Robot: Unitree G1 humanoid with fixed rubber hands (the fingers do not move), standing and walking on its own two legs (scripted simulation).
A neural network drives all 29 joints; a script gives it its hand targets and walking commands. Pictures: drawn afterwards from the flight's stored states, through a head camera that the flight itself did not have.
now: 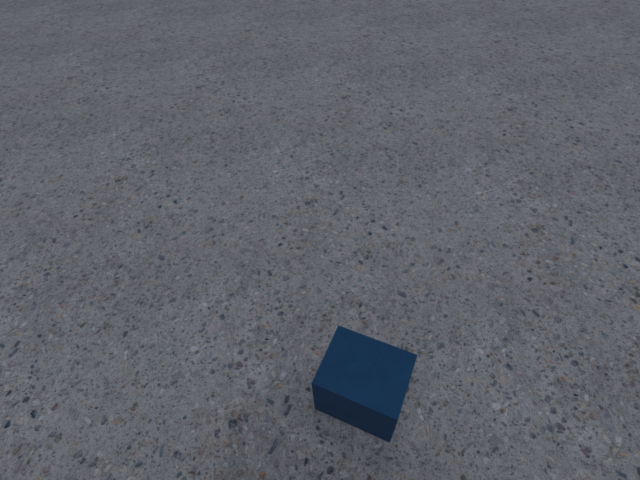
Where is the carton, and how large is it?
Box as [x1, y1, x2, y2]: [312, 325, 416, 441]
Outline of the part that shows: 338,325 312,381 315,408 389,441 399,414 416,355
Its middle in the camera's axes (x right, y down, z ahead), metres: +0.13 +0.41 +1.14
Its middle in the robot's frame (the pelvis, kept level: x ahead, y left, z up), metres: +0.53 -0.04 -0.66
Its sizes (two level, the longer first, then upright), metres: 0.240 0.191 0.202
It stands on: the floor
